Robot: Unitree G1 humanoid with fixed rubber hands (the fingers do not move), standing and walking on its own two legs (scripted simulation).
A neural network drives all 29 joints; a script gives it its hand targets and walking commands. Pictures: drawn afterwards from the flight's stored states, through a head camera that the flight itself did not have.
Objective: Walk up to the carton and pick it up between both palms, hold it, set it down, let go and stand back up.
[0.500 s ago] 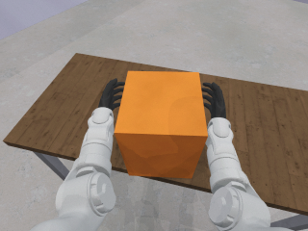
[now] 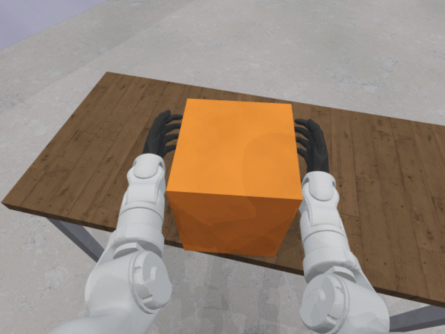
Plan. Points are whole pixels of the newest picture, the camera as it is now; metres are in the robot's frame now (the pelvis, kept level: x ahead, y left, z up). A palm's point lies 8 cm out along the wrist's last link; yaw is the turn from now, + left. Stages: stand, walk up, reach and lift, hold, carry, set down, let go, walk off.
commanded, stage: set down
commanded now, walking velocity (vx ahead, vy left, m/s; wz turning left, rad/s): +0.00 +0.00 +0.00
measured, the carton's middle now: (233, 182) +0.41 -0.02 +0.00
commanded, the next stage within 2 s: none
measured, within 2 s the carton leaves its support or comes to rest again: neither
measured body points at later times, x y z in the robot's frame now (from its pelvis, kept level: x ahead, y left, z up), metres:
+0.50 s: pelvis +0.00 +0.00 +0.00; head +0.05 +0.02 +0.45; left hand +0.44 +0.12 +0.08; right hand +0.40 -0.17 +0.08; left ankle -0.01 +0.10 -0.75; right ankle -0.02 -0.11 -0.75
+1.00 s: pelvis -0.01 +0.00 -0.01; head +0.06 +0.01 +0.43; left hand +0.46 +0.13 +0.05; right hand +0.41 -0.17 +0.04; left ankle -0.01 +0.10 -0.75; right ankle -0.02 -0.11 -0.75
